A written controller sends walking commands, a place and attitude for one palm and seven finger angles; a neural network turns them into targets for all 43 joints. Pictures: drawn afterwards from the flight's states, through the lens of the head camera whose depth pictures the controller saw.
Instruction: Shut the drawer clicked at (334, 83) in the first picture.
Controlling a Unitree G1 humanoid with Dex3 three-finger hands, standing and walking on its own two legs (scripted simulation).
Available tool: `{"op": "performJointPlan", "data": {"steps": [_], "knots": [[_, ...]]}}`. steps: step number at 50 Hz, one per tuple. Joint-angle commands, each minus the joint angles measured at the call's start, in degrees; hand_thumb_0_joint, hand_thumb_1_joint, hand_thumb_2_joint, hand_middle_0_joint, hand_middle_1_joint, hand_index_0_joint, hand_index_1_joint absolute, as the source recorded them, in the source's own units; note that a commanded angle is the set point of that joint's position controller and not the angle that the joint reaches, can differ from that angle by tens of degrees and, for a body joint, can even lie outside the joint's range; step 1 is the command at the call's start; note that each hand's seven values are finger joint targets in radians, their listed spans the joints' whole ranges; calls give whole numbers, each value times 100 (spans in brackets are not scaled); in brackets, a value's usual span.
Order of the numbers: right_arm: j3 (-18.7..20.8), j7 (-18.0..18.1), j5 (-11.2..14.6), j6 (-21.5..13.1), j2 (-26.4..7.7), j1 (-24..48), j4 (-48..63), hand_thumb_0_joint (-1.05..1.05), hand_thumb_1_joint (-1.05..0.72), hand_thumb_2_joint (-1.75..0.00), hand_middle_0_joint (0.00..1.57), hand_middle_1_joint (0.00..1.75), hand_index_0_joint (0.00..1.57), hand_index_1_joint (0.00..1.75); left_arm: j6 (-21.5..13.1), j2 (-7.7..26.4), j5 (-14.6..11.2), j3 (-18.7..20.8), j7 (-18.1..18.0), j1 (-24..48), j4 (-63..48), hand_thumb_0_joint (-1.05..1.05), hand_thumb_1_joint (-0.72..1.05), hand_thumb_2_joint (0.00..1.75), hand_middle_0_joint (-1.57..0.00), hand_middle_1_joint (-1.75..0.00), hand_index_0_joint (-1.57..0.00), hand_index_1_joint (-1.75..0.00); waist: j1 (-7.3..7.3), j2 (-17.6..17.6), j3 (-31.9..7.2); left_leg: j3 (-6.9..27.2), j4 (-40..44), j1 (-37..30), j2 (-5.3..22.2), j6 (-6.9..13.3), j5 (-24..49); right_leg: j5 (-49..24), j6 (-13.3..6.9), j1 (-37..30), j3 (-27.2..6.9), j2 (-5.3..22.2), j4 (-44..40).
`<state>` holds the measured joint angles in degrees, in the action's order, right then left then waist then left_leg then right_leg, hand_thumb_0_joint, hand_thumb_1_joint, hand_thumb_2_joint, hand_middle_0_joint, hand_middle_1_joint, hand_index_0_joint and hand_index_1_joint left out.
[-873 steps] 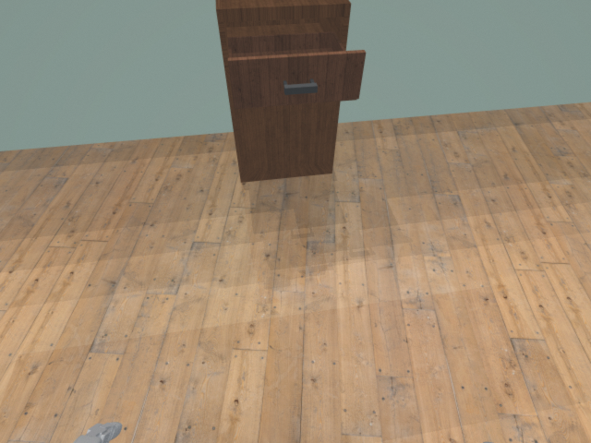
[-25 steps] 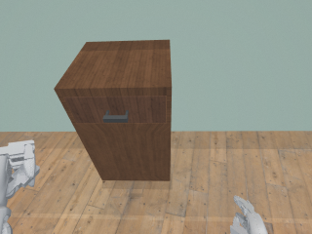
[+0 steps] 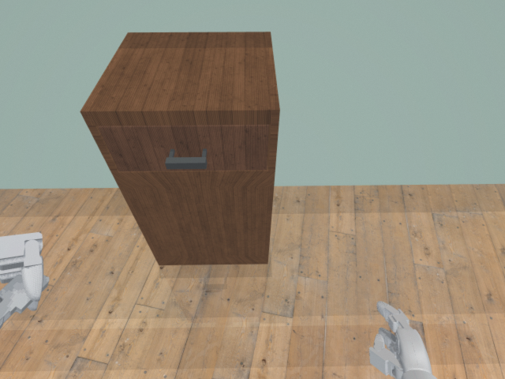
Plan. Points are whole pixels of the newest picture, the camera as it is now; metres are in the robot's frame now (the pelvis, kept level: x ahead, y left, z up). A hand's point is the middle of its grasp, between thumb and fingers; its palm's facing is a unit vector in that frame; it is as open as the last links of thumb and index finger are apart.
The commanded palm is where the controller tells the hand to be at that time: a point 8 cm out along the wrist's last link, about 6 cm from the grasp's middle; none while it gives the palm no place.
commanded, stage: step back with the hand held close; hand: left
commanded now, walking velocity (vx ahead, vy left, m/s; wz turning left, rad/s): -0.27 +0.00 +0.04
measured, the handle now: (187, 157) +0.64 +0.22 -0.09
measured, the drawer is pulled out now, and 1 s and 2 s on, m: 0.00 0.00 0.00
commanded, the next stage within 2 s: stop stepping back and stand still in 0.80 s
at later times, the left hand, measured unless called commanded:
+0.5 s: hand (21, 343) +0.13 +0.23 +0.16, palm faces +0.34 -0.78 -0.53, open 3.3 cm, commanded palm +0.05 +0.27 +0.18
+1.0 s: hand out of the picture +0.03 +0.21 +0.17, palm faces +0.29 -0.84 -0.46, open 3.3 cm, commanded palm -0.03 +0.26 +0.18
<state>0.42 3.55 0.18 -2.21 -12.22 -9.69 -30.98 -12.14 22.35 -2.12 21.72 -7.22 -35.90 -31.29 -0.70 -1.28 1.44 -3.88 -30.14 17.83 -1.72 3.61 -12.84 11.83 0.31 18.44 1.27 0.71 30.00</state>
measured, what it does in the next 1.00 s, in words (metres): walks backwards: left foot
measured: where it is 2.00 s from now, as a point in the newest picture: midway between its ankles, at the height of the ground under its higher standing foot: outside the picture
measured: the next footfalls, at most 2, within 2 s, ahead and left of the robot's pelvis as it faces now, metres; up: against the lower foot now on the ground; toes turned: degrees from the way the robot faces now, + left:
left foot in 0.78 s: -0.04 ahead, +0.11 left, +0.00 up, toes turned +2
right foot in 1.04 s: -0.16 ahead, -0.14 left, +0.00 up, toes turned -2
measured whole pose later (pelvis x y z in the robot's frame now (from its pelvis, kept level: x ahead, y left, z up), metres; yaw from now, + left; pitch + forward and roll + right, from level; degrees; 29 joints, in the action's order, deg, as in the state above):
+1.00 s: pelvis -0.17 -0.01 +0.00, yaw -1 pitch +2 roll -2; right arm -1.0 1.0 -1.2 -8.4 -8.1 -10.2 -33.7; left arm -14.1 23.9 -2.5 22.0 -7.4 -37.3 -38.9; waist -0.8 2.1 2.6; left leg -1.6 -29.3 24.2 3.5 -0.1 -7.5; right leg 24.5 0.9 20.8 -0.1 -1.9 41.5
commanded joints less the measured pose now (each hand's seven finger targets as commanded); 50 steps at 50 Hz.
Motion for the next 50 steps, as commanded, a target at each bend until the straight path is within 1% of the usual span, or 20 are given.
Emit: {"op": "performJointPlan", "data": {"steps": [1,5,8,12,16,20,23,25,28,31,33,36,37,38,39,40,41,44,47,50], "knots": [[332,81,41,-352,-786,305,876,0,-90,-90,20,30,20,30,-380,766,51,585,-149,155,-1006,0,90,90,-140,-160,-140,-160,131,138,-282,1029,1077,1748,783,168,-1775,-131,-50,-1354,-747,190,-158],[336,73,-14,-429,-788,231,882,0,-90,-90,20,30,20,30,-500,857,83,597,-202,250,-1368,0,90,90,-140,-160,-140,-160,177,271,-328,953,517,1224,536,83,-1795,971,-206,-558,-1083,421,-892],[288,89,-34,-463,-774,254,862,0,-90,-90,20,30,20,30,-539,888,59,595,-261,250,-1539,0,90,90,-140,-160,-140,-160,197,-13,-361,1065,633,908,583,47,-1621,1058,-201,-231,-893,349,-848],[311,131,-42,-553,-876,353,891,0,-90,-90,20,30,20,30,-645,932,203,837,-291,157,-1571,0,90,90,-140,-160,-140,-160,96,-1176,-578,1901,2003,2672,1374,377,-2743,-63,71,-2068,-299,-352,1012],[395,111,-33,-629,-835,338,909,0,-90,-90,20,30,20,30,-731,1022,266,1035,-210,74,-1426,0,90,90,-140,-160,-140,-160,77,-790,-488,1855,1775,3009,1510,494,-2623,-78,86,-2197,-448,-495,1404],[386,77,-51,-682,-825,216,644,0,-90,-90,20,30,20,30,-846,917,59,911,-106,-115,-1422,0,90,90,-140,-160,-140,-160,167,-162,-690,1334,928,1459,1005,232,-685,-1078,-77,-1156,-761,-255,437],[404,50,-72,-728,-817,221,529,0,-90,-90,20,30,20,30,-907,965,6,887,-99,-122,-1646,0,90,90,-140,-160,-140,-160,153,-327,-1388,1095,624,469,945,129,542,-1438,-52,-894,-799,-158,423],[434,34,-48,-702,-815,265,590,0,-90,-90,20,30,20,30,-899,1078,-32,951,-89,-219,-1775,0,90,90,-140,-160,-140,-160,147,-193,-1578,1026,512,292,941,122,392,-1116,-24,-793,-833,-143,331],[416,47,-37,-619,-727,375,679,0,-90,-90,20,30,20,30,-883,1256,-33,1167,-119,-361,-1750,0,90,90,-140,-160,-140,-160,187,-7,-1258,880,232,822,686,23,-963,-531,-203,-566,-1378,240,-198],[483,-2,-9,-455,-588,305,501,0,-90,-90,20,30,20,30,-844,1325,-100,1105,-242,-120,-1564,0,90,90,-140,-160,-140,-160,222,865,-830,565,-1938,42,63,-422,-884,1035,-938,1175,-2539,1557,-1773],[474,-2,-33,-358,-505,327,434,0,-90,-90,20,30,20,30,-781,1211,-88,1068,-305,-35,-1341,0,90,90,-140,-160,-140,-160,237,973,-771,760,-2496,160,120,-420,-947,-104,-1120,1075,-2184,1683,-1651],[339,60,-11,-295,-474,413,415,0,-90,-90,20,30,20,30,-730,1015,-30,865,-251,-61,-1006,0,90,90,-140,-160,-140,-160,275,654,-325,706,108,-51,292,-308,-252,-1035,-481,729,-1141,802,-623],[338,105,-5,-343,-611,549,441,0,-90,-90,20,30,20,30,-754,893,-35,674,-206,55,-1166,0,90,90,-140,-160,-140,-160,260,-250,-219,937,1094,25,622,-207,632,-924,-225,487,-700,274,148],[391,131,-34,-403,-731,565,446,0,-90,-90,20,30,20,30,-816,1000,30,776,-202,150,-1222,0,90,90,-140,-160,-140,-160,184,-1237,-455,1889,1392,466,1565,116,1757,-236,-18,128,-357,-237,1290],[416,96,-101,-516,-575,265,401,0,-90,-90,20,30,20,30,-816,1008,38,748,-182,203,-1211,0,90,90,-140,-160,-140,-160,198,-1249,-720,2059,1220,173,2007,374,2827,1051,-19,463,-511,-317,2028],[467,26,-72,-635,-609,64,308,0,-90,-90,20,30,20,30,-897,976,-13,700,-159,197,-1299,0,90,90,-140,-160,-140,-160,184,-937,-873,1570,1050,-381,1999,460,3331,1421,-29,784,-616,-367,2406],[492,-7,-128,-754,-658,118,323,0,-90,-90,20,30,20,30,-911,1022,-4,810,-113,54,-1191,0,90,90,-140,-160,-140,-160,123,-1131,-1114,1740,1125,16,2117,582,2651,1546,11,548,-616,-317,2918],[433,-98,-140,-899,-655,45,323,0,-90,-90,20,30,20,30,-790,931,-71,623,-111,236,-2082,0,90,90,-140,-160,-140,-160,100,-789,-1237,1430,770,-652,2058,607,3525,1474,58,774,-519,-197,2395],[376,-161,-102,-928,-663,62,486,0,-90,-90,20,30,20,30,-617,962,-83,676,-152,-91,-2324,0,90,90,-140,-160,-140,-160,59,-1053,-1313,1129,841,-593,1766,366,2076,1387,89,111,-197,-196,1309],[239,-136,-17,-796,-596,220,595,0,-90,-90,20,30,20,30,-436,999,-52,815,-181,-491,-1967,0,90,90,-140,-160,-140,-160,50,-866,-932,657,829,470,1100,-46,-1325,801,6,-1058,86,-138,-508]]}}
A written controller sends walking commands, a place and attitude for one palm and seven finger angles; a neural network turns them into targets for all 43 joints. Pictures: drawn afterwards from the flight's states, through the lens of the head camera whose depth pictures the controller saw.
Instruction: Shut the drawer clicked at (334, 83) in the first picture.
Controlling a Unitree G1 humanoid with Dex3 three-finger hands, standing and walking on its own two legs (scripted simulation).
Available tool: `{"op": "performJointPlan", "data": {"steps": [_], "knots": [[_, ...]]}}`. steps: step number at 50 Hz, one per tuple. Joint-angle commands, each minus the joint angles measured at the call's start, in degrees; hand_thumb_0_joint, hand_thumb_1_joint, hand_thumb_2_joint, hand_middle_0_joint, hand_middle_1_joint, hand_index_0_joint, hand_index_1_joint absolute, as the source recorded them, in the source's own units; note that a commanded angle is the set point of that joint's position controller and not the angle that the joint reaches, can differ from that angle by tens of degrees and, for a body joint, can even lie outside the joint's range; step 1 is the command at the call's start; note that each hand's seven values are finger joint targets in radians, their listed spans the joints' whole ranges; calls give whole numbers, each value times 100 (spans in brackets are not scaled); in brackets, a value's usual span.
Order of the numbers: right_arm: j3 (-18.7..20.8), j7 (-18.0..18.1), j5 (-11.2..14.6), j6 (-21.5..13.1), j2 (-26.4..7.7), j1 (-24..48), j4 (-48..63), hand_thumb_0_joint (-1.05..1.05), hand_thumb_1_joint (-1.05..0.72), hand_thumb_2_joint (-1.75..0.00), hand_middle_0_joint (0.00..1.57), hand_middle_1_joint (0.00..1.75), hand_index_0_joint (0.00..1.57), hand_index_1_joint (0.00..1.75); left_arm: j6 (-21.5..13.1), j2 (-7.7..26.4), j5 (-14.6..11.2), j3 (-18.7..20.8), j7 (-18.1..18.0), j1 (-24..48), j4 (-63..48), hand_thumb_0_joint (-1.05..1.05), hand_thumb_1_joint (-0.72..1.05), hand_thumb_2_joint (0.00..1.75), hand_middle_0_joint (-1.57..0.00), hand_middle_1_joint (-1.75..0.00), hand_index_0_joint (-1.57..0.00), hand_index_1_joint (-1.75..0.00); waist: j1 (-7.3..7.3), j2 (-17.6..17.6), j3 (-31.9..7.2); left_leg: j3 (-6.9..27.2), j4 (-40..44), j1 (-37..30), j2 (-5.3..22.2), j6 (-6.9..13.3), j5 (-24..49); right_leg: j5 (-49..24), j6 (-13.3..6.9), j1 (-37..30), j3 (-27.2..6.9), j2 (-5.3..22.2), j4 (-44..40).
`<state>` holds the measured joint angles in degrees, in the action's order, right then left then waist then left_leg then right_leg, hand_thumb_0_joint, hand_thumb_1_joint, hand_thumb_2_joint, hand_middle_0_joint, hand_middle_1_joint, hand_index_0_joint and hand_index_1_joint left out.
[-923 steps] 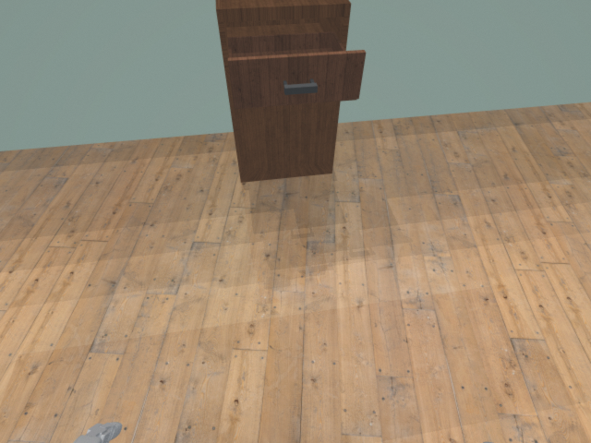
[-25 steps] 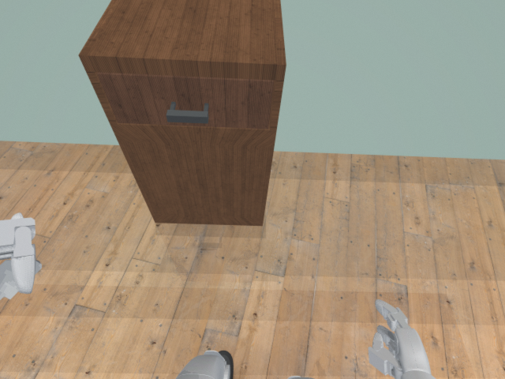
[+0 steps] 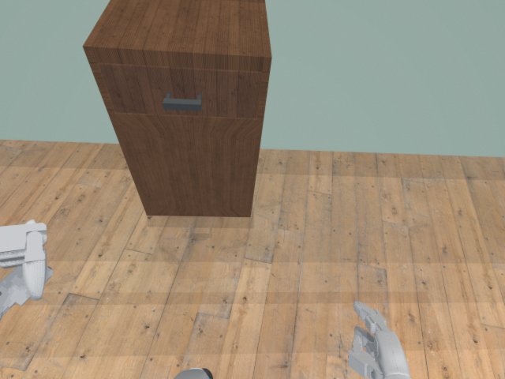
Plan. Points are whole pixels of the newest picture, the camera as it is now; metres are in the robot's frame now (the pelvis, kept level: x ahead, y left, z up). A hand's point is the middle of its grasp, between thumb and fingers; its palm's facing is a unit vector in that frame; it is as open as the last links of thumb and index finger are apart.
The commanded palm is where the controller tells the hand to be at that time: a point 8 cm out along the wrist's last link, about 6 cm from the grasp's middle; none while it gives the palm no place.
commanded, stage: stop stepping back and stand still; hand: left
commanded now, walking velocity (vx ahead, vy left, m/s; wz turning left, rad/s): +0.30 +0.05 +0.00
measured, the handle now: (183, 100) +0.80 +0.25 -0.09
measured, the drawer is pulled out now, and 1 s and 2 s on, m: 0.00 0.00 0.00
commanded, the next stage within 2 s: let the arm hang, fingers relaxed in 1.00 s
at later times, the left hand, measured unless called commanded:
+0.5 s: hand (39, 320) +0.15 +0.22 +0.17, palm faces +0.37 -0.82 -0.44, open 3.3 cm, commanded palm +0.09 +0.26 +0.18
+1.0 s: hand (49, 285) +0.18 +0.23 +0.16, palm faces +0.30 -0.83 -0.47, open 3.3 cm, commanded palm +0.12 +0.27 +0.18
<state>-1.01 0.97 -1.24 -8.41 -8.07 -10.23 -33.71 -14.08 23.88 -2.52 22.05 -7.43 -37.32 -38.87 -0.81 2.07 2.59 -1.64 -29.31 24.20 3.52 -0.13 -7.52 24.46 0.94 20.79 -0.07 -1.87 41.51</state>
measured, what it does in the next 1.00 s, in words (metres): steps on the spot: right foot, then left foot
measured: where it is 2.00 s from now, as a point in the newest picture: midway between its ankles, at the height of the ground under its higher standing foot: outside the picture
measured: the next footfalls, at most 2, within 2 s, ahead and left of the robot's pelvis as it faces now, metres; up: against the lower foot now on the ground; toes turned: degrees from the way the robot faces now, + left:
right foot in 0.04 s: +0.01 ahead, -0.13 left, +0.00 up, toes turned -1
left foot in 0.22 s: +0.04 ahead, +0.11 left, +0.00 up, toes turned +1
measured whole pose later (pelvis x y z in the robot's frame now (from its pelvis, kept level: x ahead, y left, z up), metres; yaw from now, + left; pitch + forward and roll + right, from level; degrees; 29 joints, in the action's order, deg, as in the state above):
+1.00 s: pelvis -0.01 -0.01 +0.01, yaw +0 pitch +1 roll -1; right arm -0.8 3.3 0.0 -5.4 -11.1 -9.9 -34.1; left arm -12.8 22.7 -2.3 20.6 -7.4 -37.7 -33.3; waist 0.3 0.8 2.1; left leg -1.2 -26.8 14.7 0.8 0.5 -13.0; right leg 14.6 0.1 10.7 0.1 -0.6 24.5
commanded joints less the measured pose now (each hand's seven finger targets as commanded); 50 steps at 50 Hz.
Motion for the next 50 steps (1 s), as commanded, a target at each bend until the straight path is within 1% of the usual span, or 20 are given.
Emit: {"op": "performJointPlan", "data": {"steps": [1,2,3,4,7,9,11,12,13,15,18,21,24,26,28,32,33,37,43,50], "knots": [[383,140,139,-75,-945,315,934,0,-90,-90,20,30,20,30,-207,953,6,846,-168,-305,-1109,0,90,90,-140,-160,-140,-160,127,-488,-747,9,15,75,66,77,-2216,-22,-311,-1016,-424,552,-2384],[388,165,99,46,-898,304,933,0,-90,-90,20,30,20,30,-148,1146,-24,1045,-186,-352,-951,0,90,90,-140,-160,-140,-160,149,454,-673,-30,-1161,-10,-281,-64,-1856,872,-758,-252,-1857,1447,-3116],[326,197,102,94,-898,327,830,0,-90,-90,20,30,20,30,-126,1077,-121,955,-219,11,-868,0,90,90,-140,-160,-140,-160,145,746,-401,85,-1888,-9,-288,-65,-1437,825,-1023,158,-2194,2031,-3434],[321,219,127,80,-887,275,707,0,-90,-90,20,30,20,30,-147,1094,-104,981,-262,327,-748,0,90,90,-140,-160,-140,-160,172,688,-610,197,-2098,-126,-155,-49,-1427,1011,-1007,157,-1941,2069,-3324],[331,294,193,134,-907,364,739,0,-90,-90,20,30,20,30,-19,736,-93,763,-263,-77,-236,0,90,90,-140,-160,-140,-160,256,615,-630,179,-821,-718,-96,75,-975,638,-704,61,-932,1512,-2607],[300,366,217,30,-955,336,687,0,-90,-90,20,30,20,30,-103,646,-22,622,-266,-124,-227,0,90,90,-140,-160,-140,-160,257,26,-428,203,352,-1207,-78,214,-1107,490,-474,159,-575,1131,-2209],[318,410,180,-77,-1111,275,743,0,-90,-90,20,30,20,30,-193,562,17,499,-268,-36,-380,0,90,90,-140,-160,-140,-160,198,-812,-256,1055,1212,-882,427,523,-1710,26,-221,-140,-226,517,-1461],[332,419,216,-107,-1154,306,812,0,-90,-90,20,30,20,30,-187,512,23,387,-246,75,-524,0,90,90,-140,-160,-140,-160,213,-1004,-252,1512,1377,-713,702,638,-1679,-446,-122,-328,35,319,-1003],[325,410,240,-138,-1135,302,751,0,-90,-90,20,30,20,30,-209,654,35,509,-227,25,-469,0,90,90,-140,-160,-140,-160,174,-1108,-390,1661,1568,-527,814,656,-2277,-296,-56,-502,105,249,-878],[272,435,154,-165,-1073,308,687,0,-90,-90,20,30,20,30,-195,669,194,519,-240,359,-610,0,90,90,-140,-160,-140,-160,174,-1460,-103,1659,1952,74,814,654,-2985,-254,-82,-768,188,210,-571],[293,410,135,-262,-1086,270,667,0,-90,-90,20,30,20,30,-241,720,223,498,-262,502,-771,0,90,90,-140,-160,-140,-160,146,-880,-202,1108,1395,19,526,533,-2196,-596,-123,-1169,44,299,-1359],[340,337,110,-262,-1043,244,634,0,-90,-90,20,30,20,30,-272,689,165,492,-240,329,-553,0,90,90,-140,-160,-140,-160,161,-256,-309,454,384,-338,-52,290,-1628,11,-344,-709,-850,753,-2246],[357,310,131,-146,-988,181,550,0,-90,-90,20,30,20,30,-224,646,95,488,-234,253,-247,0,90,90,-140,-160,-140,-160,212,300,-160,204,-589,-753,-202,144,-1131,720,-639,66,-1477,1271,-2913],[331,295,125,-84,-957,191,535,0,-90,-90,20,30,20,30,-203,639,70,518,-243,336,-202,0,90,90,-140,-160,-140,-160,231,303,-262,218,-365,-885,-158,156,-760,13,-613,-107,-1179,1217,-2694],[322,327,139,-89,-986,287,569,0,-90,-90,20,30,20,30,-225,619,49,508,-232,395,-206,0,90,90,-140,-160,-140,-160,213,-39,-366,349,210,-1200,-43,196,-352,-741,-389,-277,-738,849,-2265],[291,364,138,-95,-1000,418,656,0,-90,-90,20,30,20,30,-235,603,71,454,-179,450,-312,0,90,90,-140,-160,-140,-160,148,-723,-352,732,934,-1031,240,316,-465,-1202,-135,-658,-278,398,-1820],[268,370,139,-109,-990,397,667,0,-90,-90,20,30,20,30,-248,609,86,431,-180,491,-365,0,90,90,-140,-160,-140,-160,129,-644,-359,752,989,-952,257,321,-297,-1434,-104,-823,-208,354,-1738],[295,347,127,-160,-1000,366,704,0,-90,-90,20,30,20,30,-245,647,77,440,-164,318,-515,0,90,90,-140,-160,-140,-160,98,-575,-771,564,774,-1201,169,271,566,-2167,-102,-1189,-200,405,-1709],[316,303,145,-47,-960,362,769,0,-90,-90,20,30,20,30,-227,688,6,589,-155,-131,-534,0,90,90,-140,-160,-140,-160,112,-427,-973,374,480,-1333,52,180,989,-2828,-170,-1360,-355,510,-1863],[335,335,168,48,-993,371,799,0,-90,-90,20,30,20,30,-208,654,-35,571,-149,-100,-504,0,90,90,-140,-160,-140,-160,117,-517,-902,429,645,-1430,104,177,955,-2558,-121,-1247,-215,431,-1878]]}}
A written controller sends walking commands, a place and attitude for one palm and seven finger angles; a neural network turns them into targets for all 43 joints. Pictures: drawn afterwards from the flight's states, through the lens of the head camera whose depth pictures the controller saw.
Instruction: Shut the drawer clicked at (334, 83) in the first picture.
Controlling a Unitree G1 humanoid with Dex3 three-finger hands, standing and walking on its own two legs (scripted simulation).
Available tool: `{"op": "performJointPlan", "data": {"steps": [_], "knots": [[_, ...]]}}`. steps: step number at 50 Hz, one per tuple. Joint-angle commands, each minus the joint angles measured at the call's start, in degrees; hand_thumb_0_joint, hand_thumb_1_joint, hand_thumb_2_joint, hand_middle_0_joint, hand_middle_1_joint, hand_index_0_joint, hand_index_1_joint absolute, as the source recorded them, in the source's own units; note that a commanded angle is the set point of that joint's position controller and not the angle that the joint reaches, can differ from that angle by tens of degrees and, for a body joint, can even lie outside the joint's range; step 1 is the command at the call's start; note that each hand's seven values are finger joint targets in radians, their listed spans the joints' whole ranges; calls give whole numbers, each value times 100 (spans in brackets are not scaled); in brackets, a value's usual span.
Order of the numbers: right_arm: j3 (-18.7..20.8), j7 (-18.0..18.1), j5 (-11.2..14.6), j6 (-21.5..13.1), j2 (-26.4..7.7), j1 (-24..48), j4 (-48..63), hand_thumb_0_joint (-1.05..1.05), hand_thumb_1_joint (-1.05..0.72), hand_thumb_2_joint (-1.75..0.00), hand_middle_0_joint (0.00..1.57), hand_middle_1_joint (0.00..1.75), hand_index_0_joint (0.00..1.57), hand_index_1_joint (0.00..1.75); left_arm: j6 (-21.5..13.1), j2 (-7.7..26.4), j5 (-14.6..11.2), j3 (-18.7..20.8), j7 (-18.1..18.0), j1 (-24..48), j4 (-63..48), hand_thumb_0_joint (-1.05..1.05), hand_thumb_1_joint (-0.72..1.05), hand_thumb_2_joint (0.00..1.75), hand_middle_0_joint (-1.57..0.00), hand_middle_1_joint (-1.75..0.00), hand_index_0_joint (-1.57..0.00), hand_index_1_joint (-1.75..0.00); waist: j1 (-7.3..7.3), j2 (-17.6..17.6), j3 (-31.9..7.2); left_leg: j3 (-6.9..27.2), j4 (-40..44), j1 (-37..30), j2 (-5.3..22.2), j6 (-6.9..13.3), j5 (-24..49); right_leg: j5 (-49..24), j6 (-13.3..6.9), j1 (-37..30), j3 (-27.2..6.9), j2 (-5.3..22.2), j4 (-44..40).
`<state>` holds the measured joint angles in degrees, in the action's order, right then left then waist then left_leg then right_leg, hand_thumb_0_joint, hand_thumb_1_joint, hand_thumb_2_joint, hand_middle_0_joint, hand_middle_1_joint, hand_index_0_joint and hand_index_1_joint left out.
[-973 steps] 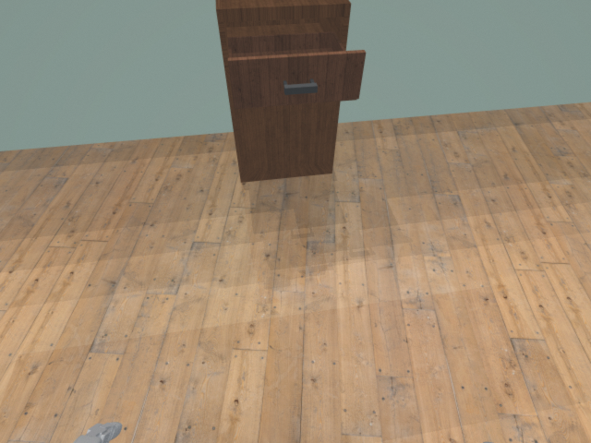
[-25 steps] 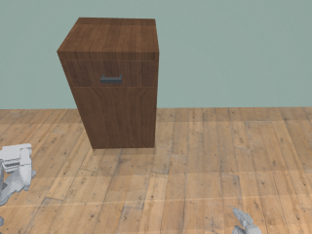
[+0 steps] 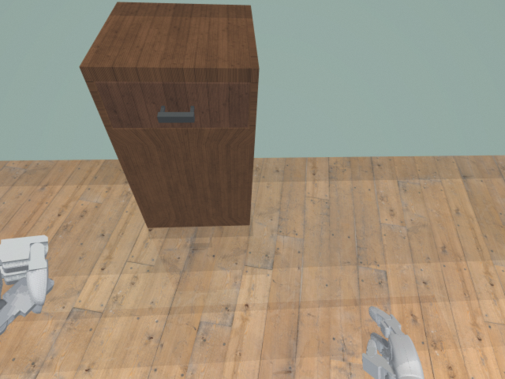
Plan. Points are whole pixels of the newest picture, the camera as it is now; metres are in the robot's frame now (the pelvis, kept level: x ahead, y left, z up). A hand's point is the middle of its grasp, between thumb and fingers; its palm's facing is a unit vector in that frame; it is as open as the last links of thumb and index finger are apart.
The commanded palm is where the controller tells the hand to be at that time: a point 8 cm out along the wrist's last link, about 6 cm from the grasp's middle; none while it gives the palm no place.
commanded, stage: let the arm hang, fingers relaxed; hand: left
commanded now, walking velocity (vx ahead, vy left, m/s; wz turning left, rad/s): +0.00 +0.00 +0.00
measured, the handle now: (177, 113) +0.81 +0.27 -0.10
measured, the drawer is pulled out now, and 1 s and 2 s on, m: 0.00 0.00 0.00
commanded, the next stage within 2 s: look to check the result in 1.20 s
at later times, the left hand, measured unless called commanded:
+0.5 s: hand out of the picture -0.01 +0.20 -0.18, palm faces +0.03 -0.98 -0.21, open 3.6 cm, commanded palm none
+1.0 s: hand out of the picture -0.01 +0.17 -0.17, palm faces +0.03 -0.98 -0.22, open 7.2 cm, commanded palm none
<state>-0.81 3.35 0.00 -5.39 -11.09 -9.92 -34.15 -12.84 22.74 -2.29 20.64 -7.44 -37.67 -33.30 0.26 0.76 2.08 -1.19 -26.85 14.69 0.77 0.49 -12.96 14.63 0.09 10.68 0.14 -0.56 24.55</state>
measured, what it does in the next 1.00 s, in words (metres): stands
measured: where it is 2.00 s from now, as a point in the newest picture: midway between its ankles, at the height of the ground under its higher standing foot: outside the picture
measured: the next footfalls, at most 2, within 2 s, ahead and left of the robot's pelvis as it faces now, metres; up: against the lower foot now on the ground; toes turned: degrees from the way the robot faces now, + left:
none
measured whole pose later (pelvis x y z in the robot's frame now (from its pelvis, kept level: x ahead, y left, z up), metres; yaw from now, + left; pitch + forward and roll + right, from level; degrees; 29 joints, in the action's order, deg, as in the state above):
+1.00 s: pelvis -0.02 -0.01 +0.00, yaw +1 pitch -2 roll +0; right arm 0.4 1.0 -1.2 0.4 -9.5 -15.5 -64.1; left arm -0.1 9.8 0.6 0.0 -1.2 -14.5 63.7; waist 0.3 -1.2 1.8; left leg -0.7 -24.0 12.4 0.3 0.0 -9.7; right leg 13.5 -0.7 9.8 0.9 -0.1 25.2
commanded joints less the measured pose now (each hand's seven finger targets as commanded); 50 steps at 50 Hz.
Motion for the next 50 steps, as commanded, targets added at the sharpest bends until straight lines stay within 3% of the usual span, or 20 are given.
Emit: {"op": "performJointPlan", "data": {"steps": [1,4,5,6,7,9,11,12,13,17,19,21,24,29,35,39,50], "knots": [[314,107,42,-255,-695,357,858,0,-90,-90,20,30,20,30,-330,750,-50,668,-144,-25,-1084,0,90,90,-140,-160,-140,-160,9,-423,-831,370,427,-506,382,122,1470,-1526,-26,-199,-229,289,-189],[311,132,41,-274,-692,352,852,0,-90,-90,20,30,20,30,-321,743,-45,647,-147,-1,-1082,0,90,90,-140,-160,-140,-160,1,-409,-821,367,457,-514,382,127,1370,-1485,-15,-195,-234,295,-220],[656,-384,99,-533,-1841,659,-559,0,-90,-90,20,30,20,30,577,123,490,-1549,650,950,3807,0,90,90,-140,-160,-140,-160,207,-450,-385,475,-494,-75,476,169,2270,-2117,-132,627,-13,712,662],[620,-412,116,-139,-1395,166,-537,0,-90,-90,20,30,20,30,1034,-46,417,-1371,717,932,3977,0,90,90,-136,-156,-136,-156,117,-314,-896,438,-448,-361,491,83,2247,-1501,-130,603,-246,653,502],[582,-398,99,-47,-1249,80,-465,0,-90,-90,20,30,20,30,1140,-189,431,-1462,733,887,3960,0,90,90,-132,-151,-132,-151,109,-260,-885,398,-527,-476,514,77,2277,-1260,-92,744,-224,602,489],[451,-391,7,103,-1161,26,-485,0,-90,-90,20,30,20,30,1150,-187,433,-1494,727,1231,4453,0,90,90,-124,-143,-124,-143,27,294,-905,690,-382,-18,570,278,1469,-749,-155,601,-171,556,540],[416,-366,-87,195,-1219,84,-575,0,-90,-90,20,30,20,30,1180,-76,462,-1535,711,1624,5095,0,90,90,-116,-134,-116,-134,11,1036,-772,770,-338,140,487,317,1246,-777,-238,441,-314,558,446],[411,-365,-114,245,-1201,74,-628,0,-90,-90,20,30,20,30,1200,-31,466,-1559,701,1809,5450,0,90,90,-112,-130,-112,-130,18,1179,-707,746,-307,135,435,293,1197,-804,-280,434,-353,598,426],[406,-353,-138,289,-1221,115,-721,0,-90,-90,20,30,20,30,1220,-11,447,-1581,688,1921,5799,0,90,90,-108,-125,-108,-125,-5,1061,-626,709,-278,106,388,297,1214,-905,-297,417,-409,631,383],[297,-323,-150,426,-1106,128,-1104,0,-90,-90,20,30,20,30,1300,-6,384,-1742,637,2110,7012,0,90,90,-92,-108,-92,-108,-60,-346,-346,741,193,70,370,258,919,-328,-247,273,-458,525,139],[248,-298,-133,457,-940,40,-1363,0,-90,-90,20,30,20,30,1291,-104,347,-1809,638,2039,7573,0,90,90,-84,-99,-84,-99,-65,-836,-336,713,352,24,353,231,525,-98,-255,186,-494,516,-45],[240,-268,-129,499,-831,-123,-1586,0,-90,-90,20,30,20,30,1276,-191,313,-1823,632,1953,8021,0,90,90,-76,-91,-76,-91,-60,-1108,-261,734,504,24,366,216,103,90,-290,175,-479,500,-222],[260,-235,-116,532,-806,-367,-1855,0,-90,-90,20,30,20,30,1271,-246,320,-1831,645,1930,8515,0,90,90,-64,-78,-64,-78,-32,-1029,-196,795,651,-6,415,211,-326,233,-316,166,-418,486,-408],[302,-203,-83,539,-833,-721,-2232,0,-90,-90,20,30,20,30,1244,-288,301,-1899,641,1926,9075,0,90,90,-44,-56,-44,-56,4,-277,-67,839,753,-160,479,229,-382,283,-330,271,-372,499,-551],[294,-185,-79,534,-734,-899,-2564,0,-90,-90,20,30,20,30,1245,-359,295,-1923,606,1869,9447,0,90,90,-20,-30,-20,-30,5,-53,190,807,869,-223,490,229,-342,360,-327,438,-349,504,-579],[285,-183,-80,524,-622,-951,-2711,0,-90,-90,20,30,20,30,1225,-403,295,-1918,585,1862,9563,0,90,90,-20,-30,-20,-30,2,121,241,659,789,-291,441,219,-41,306,-331,463,-400,558,-645],[273,-169,-102,518,-406,-902,-2893,0,-90,-90,20,30,20,30,1203,-542,292,-1894,556,1995,9604,0,90,90,-20,-30,-20,-30,8,-90,393,519,736,-337,403,150,227,193,-321,518,-452,558,-716]]}}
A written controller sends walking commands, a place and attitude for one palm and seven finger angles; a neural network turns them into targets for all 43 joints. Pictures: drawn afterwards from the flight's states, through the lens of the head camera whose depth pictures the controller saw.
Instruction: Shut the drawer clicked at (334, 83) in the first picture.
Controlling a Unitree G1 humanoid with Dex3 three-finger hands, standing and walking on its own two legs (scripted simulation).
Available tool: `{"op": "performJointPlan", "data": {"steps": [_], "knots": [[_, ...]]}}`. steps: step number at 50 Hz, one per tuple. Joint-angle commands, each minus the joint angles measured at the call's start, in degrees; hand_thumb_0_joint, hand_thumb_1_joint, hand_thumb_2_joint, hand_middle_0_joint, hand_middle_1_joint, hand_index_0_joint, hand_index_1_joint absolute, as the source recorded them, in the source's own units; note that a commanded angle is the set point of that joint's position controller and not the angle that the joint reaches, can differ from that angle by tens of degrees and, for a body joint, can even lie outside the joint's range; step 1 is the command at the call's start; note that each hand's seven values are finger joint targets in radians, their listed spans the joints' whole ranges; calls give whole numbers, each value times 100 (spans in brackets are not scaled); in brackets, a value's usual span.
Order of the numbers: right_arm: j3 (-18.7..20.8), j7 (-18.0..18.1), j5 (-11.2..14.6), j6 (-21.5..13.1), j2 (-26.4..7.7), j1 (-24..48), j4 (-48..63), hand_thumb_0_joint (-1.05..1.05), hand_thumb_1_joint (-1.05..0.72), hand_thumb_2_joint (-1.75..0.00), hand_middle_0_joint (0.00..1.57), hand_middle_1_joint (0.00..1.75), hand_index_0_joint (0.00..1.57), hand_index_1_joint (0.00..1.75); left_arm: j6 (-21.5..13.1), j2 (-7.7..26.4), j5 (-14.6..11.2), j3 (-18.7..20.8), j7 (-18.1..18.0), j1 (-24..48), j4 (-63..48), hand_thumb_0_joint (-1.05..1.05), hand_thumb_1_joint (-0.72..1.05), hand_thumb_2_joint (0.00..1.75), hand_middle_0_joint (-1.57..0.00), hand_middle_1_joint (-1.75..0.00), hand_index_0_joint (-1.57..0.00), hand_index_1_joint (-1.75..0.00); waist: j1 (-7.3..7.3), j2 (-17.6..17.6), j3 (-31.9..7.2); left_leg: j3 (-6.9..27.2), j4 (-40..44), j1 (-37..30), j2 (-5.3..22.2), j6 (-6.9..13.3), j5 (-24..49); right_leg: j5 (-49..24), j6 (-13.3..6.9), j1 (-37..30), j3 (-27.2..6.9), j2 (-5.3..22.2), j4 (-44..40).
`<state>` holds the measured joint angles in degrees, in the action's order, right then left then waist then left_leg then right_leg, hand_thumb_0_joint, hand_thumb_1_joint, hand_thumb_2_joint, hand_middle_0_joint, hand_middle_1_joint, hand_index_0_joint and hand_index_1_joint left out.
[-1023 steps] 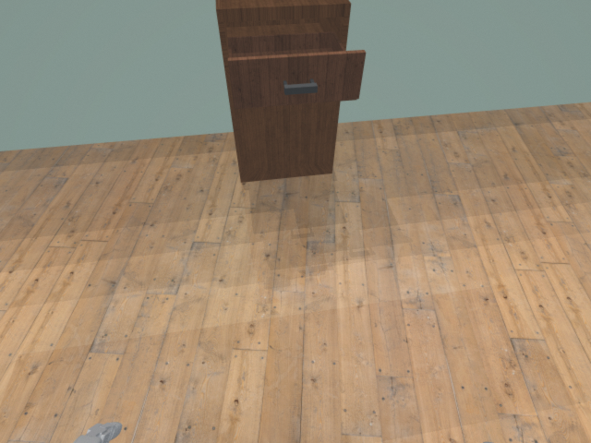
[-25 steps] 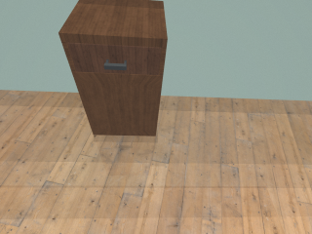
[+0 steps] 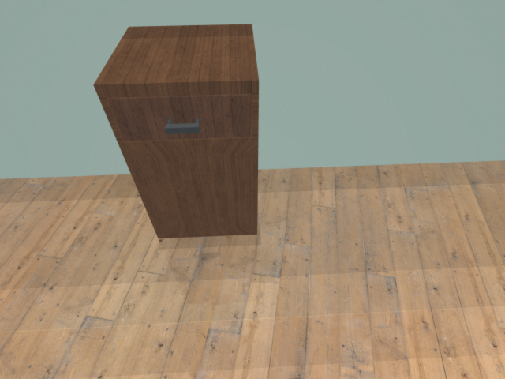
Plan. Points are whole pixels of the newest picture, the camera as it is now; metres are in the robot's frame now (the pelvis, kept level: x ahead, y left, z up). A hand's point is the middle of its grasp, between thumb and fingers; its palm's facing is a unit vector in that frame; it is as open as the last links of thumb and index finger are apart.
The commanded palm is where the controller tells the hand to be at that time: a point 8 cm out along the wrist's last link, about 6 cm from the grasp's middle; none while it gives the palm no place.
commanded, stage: let the arm hang, fingers relaxed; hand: left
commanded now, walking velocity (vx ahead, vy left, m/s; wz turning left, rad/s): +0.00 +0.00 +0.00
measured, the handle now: (183, 124) +0.84 +0.27 -0.10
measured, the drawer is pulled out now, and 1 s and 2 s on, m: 0.00 0.00 0.00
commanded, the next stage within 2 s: look to check the result in 0.20 s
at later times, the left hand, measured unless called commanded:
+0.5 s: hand out of the picture +0.01 +0.17 -0.17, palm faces +0.02 -0.98 -0.22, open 7.4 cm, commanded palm none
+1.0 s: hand out of the picture +0.04 +0.17 -0.17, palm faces +0.01 -0.98 -0.22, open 7.4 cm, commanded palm none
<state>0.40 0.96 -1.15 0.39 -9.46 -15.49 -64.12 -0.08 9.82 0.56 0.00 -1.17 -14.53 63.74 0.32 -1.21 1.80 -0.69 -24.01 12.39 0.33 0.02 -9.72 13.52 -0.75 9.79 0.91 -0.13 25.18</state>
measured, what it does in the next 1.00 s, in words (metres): stands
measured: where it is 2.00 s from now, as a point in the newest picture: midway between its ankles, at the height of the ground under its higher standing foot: outside the picture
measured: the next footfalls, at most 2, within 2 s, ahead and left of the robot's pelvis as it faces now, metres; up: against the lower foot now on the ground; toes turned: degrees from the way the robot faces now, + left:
none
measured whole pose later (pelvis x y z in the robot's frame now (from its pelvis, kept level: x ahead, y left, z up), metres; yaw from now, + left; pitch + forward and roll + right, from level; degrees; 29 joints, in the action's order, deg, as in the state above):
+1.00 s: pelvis +0.03 -0.01 +0.00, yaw -1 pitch -1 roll +0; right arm 0.6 1.7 -1.0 -0.1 -9.8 -13.7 -65.4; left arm -0.5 9.8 0.4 0.5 -1.4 -13.8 64.7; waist 0.2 -0.7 3.0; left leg -1.1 -22.3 10.2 1.3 -0.9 -11.0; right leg 14.1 -1.4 7.4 0.5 -1.1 22.6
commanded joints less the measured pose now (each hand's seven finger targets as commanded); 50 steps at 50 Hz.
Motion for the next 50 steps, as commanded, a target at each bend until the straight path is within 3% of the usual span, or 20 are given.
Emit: {"op": "performJointPlan", "data": {"steps": [1,9,14,22,29,35,50], "knots": [[147,71,13,-60,-563,-374,94,0,-90,-90,20,30,20,30,-72,757,8,181,-69,-294,-106,0,90,90,-20,-30,-20,-30,10,70,431,465,466,-71,442,188,-128,348,-237,586,-544,513,-792],[153,96,11,-93,-522,-382,76,0,-90,-90,20,30,20,30,-103,710,-2,207,-72,-252,-119,0,90,90,-20,-30,-20,-30,0,-22,115,428,354,-223,474,166,311,-125,-250,324,-544,517,-759],[156,110,21,-76,-547,-361,63,0,-90,-90,20,30,20,30,-101,697,-8,194,-78,-248,-98,0,90,90,-20,-30,-20,-30,5,78,255,398,339,-241,480,152,342,-204,-247,375,-566,514,-806],[178,119,37,-77,-590,-354,57,0,-90,-90,20,30,20,30,-121,712,-7,192,-96,-309,-63,0,90,90,-20,-30,-20,-30,19,129,73,361,300,-412,515,152,491,-503,-239,253,-552,519,-790],[158,116,28,-62,-567,-290,17,0,-90,-90,20,30,20,30,-102,681,-8,175,-89,-310,-17,0,90,90,-20,-30,-20,-30,17,116,295,359,399,-375,518,141,291,-209,-221,385,-571,500,-867],[162,120,32,-90,-605,-252,28,0,-90,-90,20,30,20,30,-121,704,-12,184,-87,-290,-36,0,90,90,-20,-30,-20,-30,19,83,102,373,391,-451,529,149,456,-447,-215,247,-578,505,-805],[158,135,37,-124,-640,-165,9,0,-90,-90,20,30,20,30,-131,725,-9,204,-90,-241,-34,0,90,90,-20,-30,-20,-30,1,93,61,366,429,-538,557,155,770,-870,-191,99,-508,527,-731]]}}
